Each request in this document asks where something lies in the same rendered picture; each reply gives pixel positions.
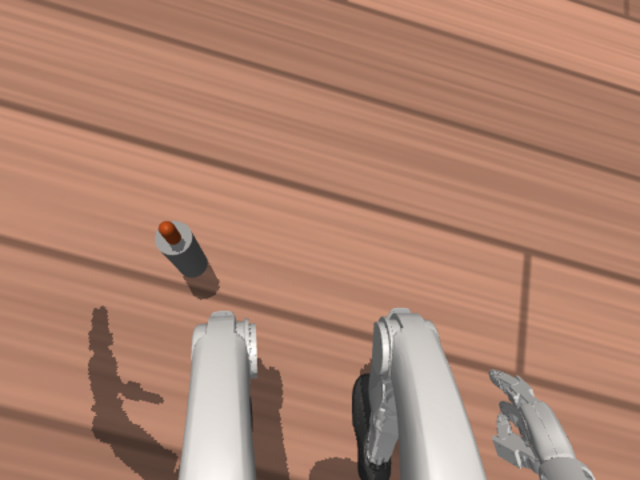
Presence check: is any right robot arm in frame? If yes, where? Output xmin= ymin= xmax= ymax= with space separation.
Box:
xmin=539 ymin=457 xmax=596 ymax=480

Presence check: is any bottle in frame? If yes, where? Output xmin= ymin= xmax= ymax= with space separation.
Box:
xmin=155 ymin=221 xmax=208 ymax=278

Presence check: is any right robot foot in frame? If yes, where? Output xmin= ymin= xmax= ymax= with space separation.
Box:
xmin=352 ymin=374 xmax=391 ymax=480

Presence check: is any right robot hand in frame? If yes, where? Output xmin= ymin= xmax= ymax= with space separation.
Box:
xmin=489 ymin=369 xmax=577 ymax=475

